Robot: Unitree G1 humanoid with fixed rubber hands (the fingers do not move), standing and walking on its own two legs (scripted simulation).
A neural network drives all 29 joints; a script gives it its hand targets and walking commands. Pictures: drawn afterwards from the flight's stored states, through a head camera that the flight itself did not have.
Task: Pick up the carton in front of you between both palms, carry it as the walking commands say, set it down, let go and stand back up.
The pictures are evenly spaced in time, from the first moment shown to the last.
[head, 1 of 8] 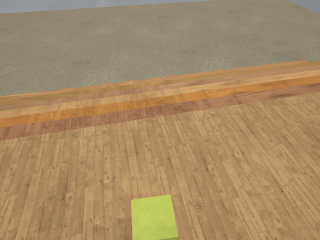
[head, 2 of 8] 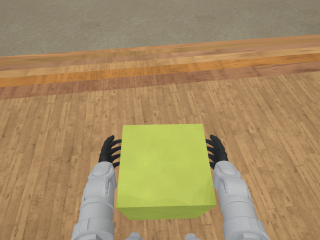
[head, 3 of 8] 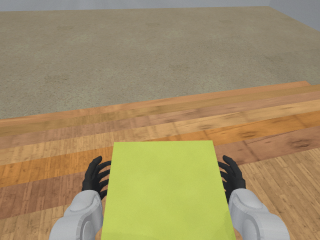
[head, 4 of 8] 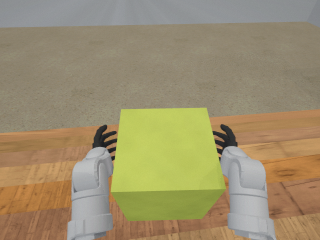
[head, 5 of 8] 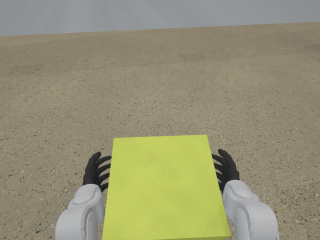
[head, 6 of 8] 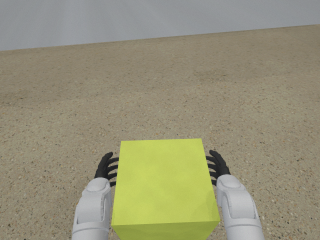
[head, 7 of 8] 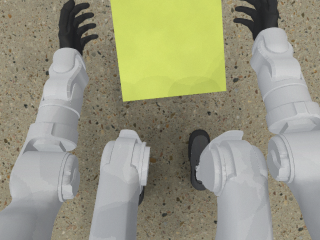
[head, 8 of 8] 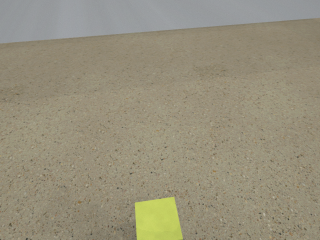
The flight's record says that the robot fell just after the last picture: no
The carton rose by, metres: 0.70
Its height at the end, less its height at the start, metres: -0.86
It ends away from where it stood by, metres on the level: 4.47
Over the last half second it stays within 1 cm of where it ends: yes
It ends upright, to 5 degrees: yes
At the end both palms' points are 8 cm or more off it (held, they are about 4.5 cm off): yes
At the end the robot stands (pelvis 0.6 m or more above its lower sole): yes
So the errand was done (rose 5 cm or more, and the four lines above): yes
